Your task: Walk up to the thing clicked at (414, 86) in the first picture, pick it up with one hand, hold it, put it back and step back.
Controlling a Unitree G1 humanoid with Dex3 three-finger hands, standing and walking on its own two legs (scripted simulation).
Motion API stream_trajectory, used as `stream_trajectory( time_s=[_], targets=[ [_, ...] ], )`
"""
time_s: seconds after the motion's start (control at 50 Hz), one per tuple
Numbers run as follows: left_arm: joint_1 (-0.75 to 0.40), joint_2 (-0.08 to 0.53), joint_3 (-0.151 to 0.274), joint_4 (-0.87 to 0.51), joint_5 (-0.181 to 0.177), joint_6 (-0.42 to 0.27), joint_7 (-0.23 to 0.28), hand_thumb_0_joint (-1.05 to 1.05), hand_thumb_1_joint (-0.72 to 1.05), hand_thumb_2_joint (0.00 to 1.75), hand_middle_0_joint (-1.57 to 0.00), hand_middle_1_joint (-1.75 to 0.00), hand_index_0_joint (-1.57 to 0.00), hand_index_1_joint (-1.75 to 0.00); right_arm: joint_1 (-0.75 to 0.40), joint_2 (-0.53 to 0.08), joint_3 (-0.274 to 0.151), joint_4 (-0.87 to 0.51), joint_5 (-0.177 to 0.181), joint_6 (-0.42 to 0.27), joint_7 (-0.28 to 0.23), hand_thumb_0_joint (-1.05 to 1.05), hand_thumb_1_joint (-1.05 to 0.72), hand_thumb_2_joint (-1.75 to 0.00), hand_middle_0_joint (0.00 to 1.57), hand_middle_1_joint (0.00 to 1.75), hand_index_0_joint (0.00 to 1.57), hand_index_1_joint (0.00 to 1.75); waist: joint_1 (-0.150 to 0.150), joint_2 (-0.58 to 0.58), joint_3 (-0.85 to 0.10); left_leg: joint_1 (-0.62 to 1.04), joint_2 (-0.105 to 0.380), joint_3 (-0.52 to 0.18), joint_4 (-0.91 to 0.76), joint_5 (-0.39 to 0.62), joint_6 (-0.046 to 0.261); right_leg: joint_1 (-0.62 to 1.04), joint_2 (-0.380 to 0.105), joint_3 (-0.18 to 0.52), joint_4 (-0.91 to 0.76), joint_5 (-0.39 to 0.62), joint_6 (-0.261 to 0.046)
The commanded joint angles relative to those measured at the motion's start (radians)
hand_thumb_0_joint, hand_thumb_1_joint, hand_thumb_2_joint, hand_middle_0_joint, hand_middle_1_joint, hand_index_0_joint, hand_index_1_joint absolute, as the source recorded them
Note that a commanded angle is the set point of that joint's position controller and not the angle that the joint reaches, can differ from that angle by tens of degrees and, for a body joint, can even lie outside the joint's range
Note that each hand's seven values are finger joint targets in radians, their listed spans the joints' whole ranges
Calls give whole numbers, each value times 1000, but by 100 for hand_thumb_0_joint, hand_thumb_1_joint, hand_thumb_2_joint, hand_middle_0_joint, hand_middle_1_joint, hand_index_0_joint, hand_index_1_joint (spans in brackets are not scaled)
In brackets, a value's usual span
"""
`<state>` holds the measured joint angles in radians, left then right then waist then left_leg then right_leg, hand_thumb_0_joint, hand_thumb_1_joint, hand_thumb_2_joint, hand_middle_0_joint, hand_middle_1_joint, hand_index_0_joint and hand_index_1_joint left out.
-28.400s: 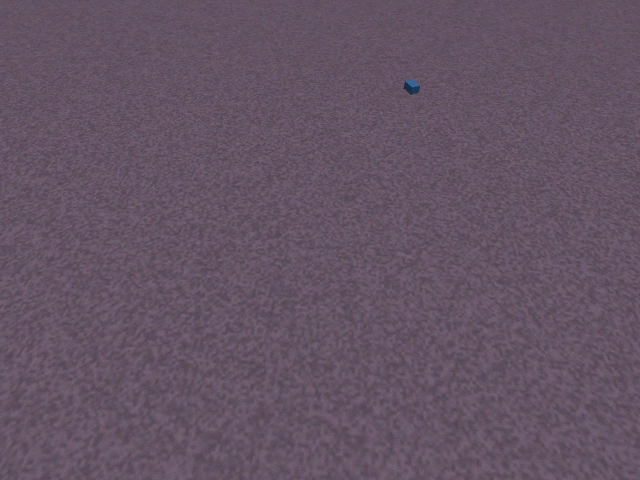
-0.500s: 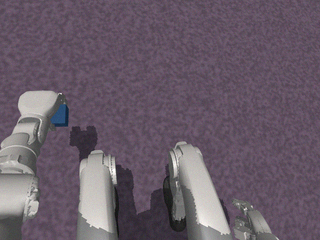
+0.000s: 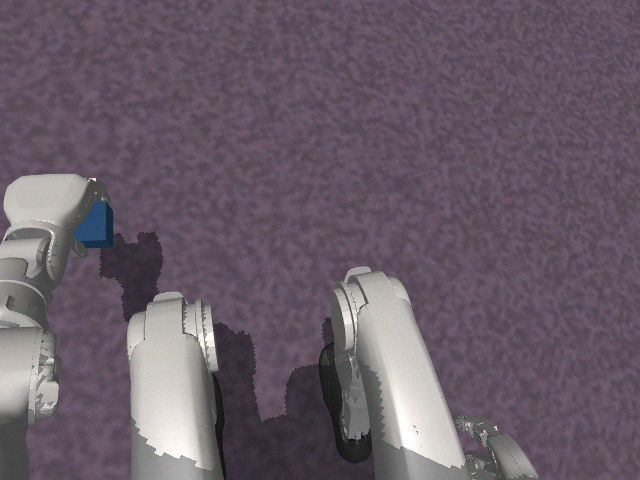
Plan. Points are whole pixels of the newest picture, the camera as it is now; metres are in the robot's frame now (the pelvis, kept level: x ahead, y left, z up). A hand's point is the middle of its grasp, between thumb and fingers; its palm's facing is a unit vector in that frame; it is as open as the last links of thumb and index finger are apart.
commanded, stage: crouch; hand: left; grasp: from above
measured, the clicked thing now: (77, 225) +0.44 +0.28 -0.20
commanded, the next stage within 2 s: lower in 0.18 s
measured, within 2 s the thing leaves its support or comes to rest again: rests again in 1.36 s
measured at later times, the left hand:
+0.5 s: hand (80, 239) +0.42 +0.28 -0.21, palm faces -0.50 -0.05 -0.86, open 8.2 cm
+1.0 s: hand (95, 242) +0.43 +0.27 -0.27, palm faces -0.49 -0.09 -0.87, open 8.2 cm
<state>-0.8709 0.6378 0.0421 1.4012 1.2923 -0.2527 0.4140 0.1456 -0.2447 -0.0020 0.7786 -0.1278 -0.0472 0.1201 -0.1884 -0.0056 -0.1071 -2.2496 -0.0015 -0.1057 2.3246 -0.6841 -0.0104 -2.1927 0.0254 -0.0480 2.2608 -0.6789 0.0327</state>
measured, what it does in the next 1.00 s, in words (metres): lowers itself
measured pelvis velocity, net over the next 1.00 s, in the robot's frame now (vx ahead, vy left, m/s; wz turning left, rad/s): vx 0.01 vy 0.00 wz -0.07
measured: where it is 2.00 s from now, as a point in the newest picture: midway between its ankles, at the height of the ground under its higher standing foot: (279, 437)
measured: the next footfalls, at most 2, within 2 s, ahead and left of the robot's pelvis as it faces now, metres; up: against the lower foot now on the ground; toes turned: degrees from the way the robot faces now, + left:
none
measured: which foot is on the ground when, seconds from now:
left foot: down 0.00-1.00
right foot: down 0.00-1.00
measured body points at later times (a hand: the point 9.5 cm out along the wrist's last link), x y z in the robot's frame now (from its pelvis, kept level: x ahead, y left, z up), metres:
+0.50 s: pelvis +0.00 +0.00 -0.03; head +0.23 +0.06 +0.35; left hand +0.45 +0.28 -0.16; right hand +0.07 -0.28 -0.14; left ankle +0.08 +0.12 -0.32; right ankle +0.10 -0.13 -0.32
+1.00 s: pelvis +0.01 +0.00 -0.06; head +0.25 +0.08 +0.31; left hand +0.45 +0.28 -0.22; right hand +0.05 -0.27 -0.15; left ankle +0.08 +0.12 -0.32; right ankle +0.10 -0.13 -0.32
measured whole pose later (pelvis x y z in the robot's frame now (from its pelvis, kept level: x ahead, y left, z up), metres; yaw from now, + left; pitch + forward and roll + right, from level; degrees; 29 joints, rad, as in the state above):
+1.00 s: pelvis +0.01 +0.00 -0.06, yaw -4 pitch +30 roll -9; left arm -0.91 0.80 0.16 1.63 1.36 -0.31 0.57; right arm 0.09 -0.27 0.11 0.78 -0.24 -0.11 0.18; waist -0.28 -0.07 0.02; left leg -2.36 0.00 -0.18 2.54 -0.72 -0.03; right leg -2.29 0.05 -0.11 2.43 -0.68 0.04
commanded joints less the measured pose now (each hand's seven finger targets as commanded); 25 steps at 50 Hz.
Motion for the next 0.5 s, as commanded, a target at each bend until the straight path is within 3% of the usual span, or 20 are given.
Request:
stream_trajectory(
  time_s=[0.0,0.08,0.3,0.36,0.42,0.46,0.48],
  targets=[
    [-339,228,25,-125,-4,-1,46,0,80,48,-115,-37,-116,-36,166,-237,-66,-25,-6,-17,-12,0,-90,-90,20,30,20,30,-6,241,-638,491,-19,75,-240,135,35,274,24,-80,-219,160,-75],
    [-328,271,48,-115,-8,-9,53,0,79,45,-113,-38,-116,-36,165,-237,-60,-26,-11,-18,-11,0,-90,-90,20,30,20,30,3,202,-644,426,-24,91,-211,119,45,315,27,-72,-228,146,-66],
    [-306,253,36,-78,2,-10,60,0,77,47,-118,-35,-118,-35,164,-245,-48,-19,-15,-17,-4,0,-91,-90,20,30,20,30,-4,238,-630,450,-19,76,-180,162,35,263,30,-94,-171,187,-72],
    [-300,242,27,-13,-4,-17,61,0,77,46,-118,-34,-117,-34,162,-248,-35,-18,-23,-24,2,0,-91,-90,20,30,20,30,-38,176,-553,372,-19,73,-153,134,45,267,31,-98,-173,172,-62],
    [-322,300,55,-29,6,-36,74,0,77,45,-117,-33,-118,-33,159,-257,-23,-16,-31,-28,3,0,-91,-90,20,30,20,30,-21,218,-583,398,-19,75,-139,147,41,275,30,-97,-155,180,-63],
    [-331,300,58,-29,19,-47,85,0,79,44,-118,-34,-118,-33,149,-264,-24,-18,-38,-31,5,0,-91,-90,20,30,20,30,-32,244,-583,418,-16,65,-139,135,34,240,34,-111,-139,165,-68],
    [-336,286,40,-7,22,-53,90,0,78,45,-118,-32,-118,-32,142,-263,-20,-19,-39,-33,6,0,-91,-90,20,30,20,30,-43,243,-563,407,-16,64,-129,120,35,225,36,-110,-139,154,-68]
  ],
)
